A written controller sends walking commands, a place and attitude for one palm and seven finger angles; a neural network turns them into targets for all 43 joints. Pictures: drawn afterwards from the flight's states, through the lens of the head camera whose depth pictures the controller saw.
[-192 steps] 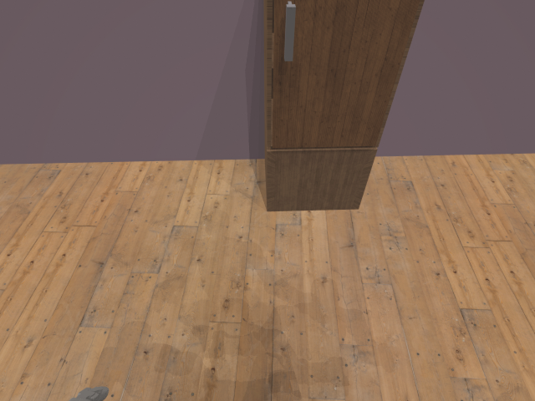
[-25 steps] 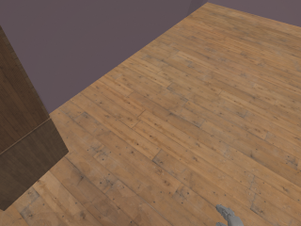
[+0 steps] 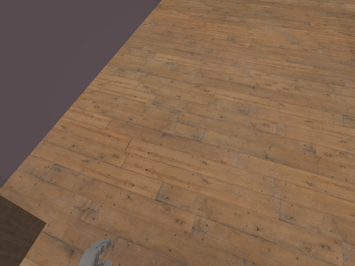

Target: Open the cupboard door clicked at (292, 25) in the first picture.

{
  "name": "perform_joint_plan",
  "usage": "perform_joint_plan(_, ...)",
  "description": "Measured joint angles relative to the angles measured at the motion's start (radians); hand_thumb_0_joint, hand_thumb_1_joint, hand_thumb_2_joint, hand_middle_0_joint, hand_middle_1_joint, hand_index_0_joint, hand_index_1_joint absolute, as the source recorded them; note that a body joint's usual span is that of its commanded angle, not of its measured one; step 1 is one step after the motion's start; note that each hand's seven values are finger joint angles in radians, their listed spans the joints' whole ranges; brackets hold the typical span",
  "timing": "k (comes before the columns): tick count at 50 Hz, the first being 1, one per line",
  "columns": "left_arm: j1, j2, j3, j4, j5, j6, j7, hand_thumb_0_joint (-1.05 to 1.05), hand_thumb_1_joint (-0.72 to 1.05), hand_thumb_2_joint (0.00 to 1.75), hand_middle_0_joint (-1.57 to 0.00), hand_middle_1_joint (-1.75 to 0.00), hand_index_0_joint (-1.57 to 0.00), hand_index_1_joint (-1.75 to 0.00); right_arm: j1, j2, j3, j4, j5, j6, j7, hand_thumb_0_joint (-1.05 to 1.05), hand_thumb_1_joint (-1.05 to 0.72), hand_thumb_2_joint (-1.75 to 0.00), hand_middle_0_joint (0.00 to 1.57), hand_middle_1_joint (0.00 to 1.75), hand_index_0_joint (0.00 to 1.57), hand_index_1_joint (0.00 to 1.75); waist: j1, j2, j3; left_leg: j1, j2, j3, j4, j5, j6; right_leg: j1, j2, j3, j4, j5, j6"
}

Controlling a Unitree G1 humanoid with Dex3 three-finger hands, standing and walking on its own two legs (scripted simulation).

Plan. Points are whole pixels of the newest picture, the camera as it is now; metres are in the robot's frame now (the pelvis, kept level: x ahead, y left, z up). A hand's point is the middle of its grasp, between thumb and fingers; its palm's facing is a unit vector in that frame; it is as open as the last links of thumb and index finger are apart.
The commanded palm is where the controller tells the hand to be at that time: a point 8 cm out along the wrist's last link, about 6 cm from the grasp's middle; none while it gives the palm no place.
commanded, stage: turn to face it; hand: left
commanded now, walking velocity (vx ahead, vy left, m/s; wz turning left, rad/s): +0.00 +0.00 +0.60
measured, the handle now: out of the picture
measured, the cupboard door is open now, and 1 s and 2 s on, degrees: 0 0 0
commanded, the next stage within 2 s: take the last steps up to it in 1.94 s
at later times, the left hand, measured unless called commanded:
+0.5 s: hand out of the picture +0.00 +0.25 -0.16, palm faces +0.31 -0.92 -0.25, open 7.4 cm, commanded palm none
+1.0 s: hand out of the picture -0.08 +0.15 -0.15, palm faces +0.58 -0.78 -0.24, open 7.4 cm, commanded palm none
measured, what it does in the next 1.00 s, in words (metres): steps on the spot, turning left: left foot, then right foot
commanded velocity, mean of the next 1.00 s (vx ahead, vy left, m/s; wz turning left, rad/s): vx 0.00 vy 0.00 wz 0.60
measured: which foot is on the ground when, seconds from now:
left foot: up 0.00-0.20, down 0.22-0.68, up 0.70-1.00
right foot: down 0.00-0.22, up 0.24-0.66, down 0.68-1.00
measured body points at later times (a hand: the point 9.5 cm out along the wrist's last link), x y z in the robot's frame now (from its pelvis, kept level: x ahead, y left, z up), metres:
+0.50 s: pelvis -0.01 +0.02 +0.01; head +0.02 +0.04 +0.46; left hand -0.01 +0.29 -0.14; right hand +0.11 -0.22 -0.12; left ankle +0.02 +0.12 -0.73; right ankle +0.01 -0.14 -0.66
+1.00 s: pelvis -0.02 -0.04 +0.01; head +0.02 -0.02 +0.46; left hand -0.11 +0.19 -0.13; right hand +0.21 -0.20 -0.13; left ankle -0.10 +0.08 -0.68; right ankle +0.02 -0.15 -0.73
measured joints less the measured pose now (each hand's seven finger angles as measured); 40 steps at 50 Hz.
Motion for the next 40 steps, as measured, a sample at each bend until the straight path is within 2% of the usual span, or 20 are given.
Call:
perform_joint_plan(4,-0.011,-0.018,-0.005,-0.001,0.001,0.019,0.009,0.0,0.9,0.9,-0.2,-0.3,-0.2,-0.3,-0.006,0.042,0.007,-0.016,-0.003,0.007,0.015,0.01,-0.91,-0.9,0.19,0.3,0.2,0.3,-0.003,-0.024,-0.01,-0.044,-0.019,0.02,-0.008,0.052,-0.005,0.038,-0.024,-0.044,-0.035,0.007,0.005)
perform_joint_plan(9,0.009,-0.015,0.006,-0.011,-0.001,0.033,0.011,0.0,0.9,0.9,-0.2,-0.3,-0.2,-0.3,-0.035,0.077,0.009,-0.063,-0.007,0.001,0.033,0.01,-0.91,-0.9,0.2,0.3,0.2,0.3,0.011,-0.054,-0.008,-0.014,-0.025,0.07,-0.189,0.142,-0.001,0.039,-0.059,-0.1,0.002,-0.018,0.028)
perform_joint_plan(10,0.019,-0.012,0.009,-0.014,-0.004,0.037,0.01,0.0,0.9,0.9,-0.2,-0.3,-0.2,-0.3,-0.038,0.077,0.008,-0.077,-0.009,-0.003,0.037,0.01,-0.91,-0.9,0.2,0.3,0.2,0.3,0.014,-0.055,-0.01,0.007,-0.026,0.076,-0.257,0.196,0.003,0.03,-0.067,-0.111,0.03,-0.033,0.035)
perform_joint_plan(11,0.031,-0.007,0.015,-0.018,-0.008,0.044,0.009,0.0,0.9,0.9,-0.2,-0.3,-0.2,-0.3,-0.041,0.076,0.005,-0.088,-0.012,-0.01,0.038,0.01,-0.91,-0.9,0.2,0.3,0.2,0.3,0.017,-0.059,-0.015,0.007,-0.033,0.071,-0.286,0.237,0.027,0.011,-0.079,-0.118,0.067,-0.052,0.043)
perform_joint_plan(12,0.042,0.002,0.023,-0.019,-0.011,0.054,0.009,0.0,0.9,0.9,-0.2,-0.3,-0.2,-0.3,-0.051,0.076,0.002,-0.096,-0.017,-0.013,0.036,0.01,-0.91,-0.9,0.2,0.3,0.2,0.3,0.021,-0.069,-0.015,-0.009,-0.042,0.072,-0.266,0.233,0.057,-0.02,-0.083,-0.094,0.131,-0.124,0.06)
perform_joint_plan(14,0.061,0.022,0.038,-0.013,-0.009,0.076,0.01,0.0,0.9,0.9,-0.2,-0.3,-0.2,-0.3,-0.067,0.072,-0.001,-0.11,-0.021,-0.026,0.031,0.01,-0.92,-0.9,0.2,0.3,0.2,0.3,0.023,-0.079,-0.014,-0.023,-0.056,0.069,-0.26,0.217,0.095,-0.101,-0.057,0.0,0.314,-0.211,0.075)
perform_joint_plan(16,0.073,0.037,0.052,-0.001,-0.006,0.085,0.006,0.01,0.9,0.9,-0.2,-0.3,-0.2,-0.3,-0.073,0.066,-0.002,-0.12,-0.021,-0.034,0.024,0.01,-0.92,-0.9,0.2,0.3,0.2,0.3,0.023,-0.078,-0.015,-0.017,-0.071,0.054,-0.306,0.24,0.103,-0.162,-0.032,0.063,0.456,-0.18,0.086)
perform_joint_plan(18,0.087,0.051,0.061,0.002,-0.006,0.083,0.002,0.01,0.9,0.9,-0.2,-0.3,-0.2,-0.3,-0.079,0.055,-0.002,-0.123,-0.019,-0.036,0.019,0.01,-0.92,-0.9,0.2,0.3,0.2,0.3,0.032,-0.074,-0.017,0.0,-0.086,0.039,-0.371,0.281,0.103,-0.19,-0.024,0.099,0.508,-0.128,0.096)
perform_joint_plan(22,0.116,0.071,0.069,-0.004,-0.009,0.08,0.0,0.01,0.91,0.9,-0.2,-0.29,-0.2,-0.3,-0.091,0.029,-0.006,-0.129,-0.016,-0.033,0.019,0.01,-0.91,-0.9,0.2,0.3,0.2,0.3,0.047,-0.057,-0.023,0.024,-0.106,0.002,-0.472,0.348,0.106,-0.178,-0.017,0.134,0.449,-0.096,0.11)
perform_joint_plan(29,0.123,0.085,0.066,-0.021,-0.014,0.081,0.004,0.01,0.91,0.9,-0.2,-0.29,-0.2,-0.3,-0.123,-0.011,-0.022,-0.147,-0.016,-0.017,0.029,0.01,-0.91,-0.9,0.2,0.3,0.2,0.3,0.042,-0.026,-0.025,0.007,-0.129,-0.084,-0.508,0.399,0.084,-0.089,0.008,0.158,0.251,-0.134,0.109)
perform_joint_plan(32,0.122,0.076,0.055,-0.038,-0.018,0.071,0.004,0.01,0.91,0.9,-0.2,-0.29,-0.2,-0.3,-0.135,-0.027,-0.03,-0.154,-0.017,-0.005,0.034,0.01,-0.91,-0.9,0.2,0.3,0.2,0.3,0.039,-0.01,-0.028,-0.015,-0.14,-0.125,-0.493,0.408,0.065,-0.023,0.028,0.154,0.109,-0.122,0.097)
perform_joint_plan(34,0.135,0.073,0.045,-0.059,-0.017,0.055,0.002,0.01,0.91,0.9,-0.2,-0.29,-0.2,-0.3,-0.133,-0.036,-0.037,-0.164,-0.013,0.006,0.038,0.01,-0.9,-0.9,0.2,0.3,0.2,0.3,0.044,-0.011,-0.04,-0.047,-0.158,-0.145,-0.45,0.392,0.048,0.049,0.027,0.146,-0.067,-0.063,0.076)
perform_joint_plan(37,0.146,0.045,0.027,-0.066,-0.007,0.047,0.006,0.01,0.9,0.9,-0.2,-0.29,-0.2,-0.3,-0.139,-0.057,-0.052,-0.163,-0.015,0.026,0.041,0.01,-0.91,-0.9,0.2,0.3,0.2,0.3,0.055,0.015,-0.036,-0.146,-0.165,-0.143,-0.17,0.174,0.025,0.054,0.02,0.101,-0.051,-0.029,0.038)
perform_joint_plan(40,0.169,0.028,0.015,-0.063,-0.005,0.044,0.008,0.01,0.9,0.9,-0.2,-0.3,-0.2,-0.3,-0.147,-0.063,-0.053,-0.161,-0.018,0.034,0.053,0.01,-0.91,-0.9,0.2,0.3,0.2,0.3,0.057,0.009,-0.034,-0.207,-0.143,-0.101,0.085,0.175,0.008,0.088,-0.001,0.067,-0.082,-0.022,0.03)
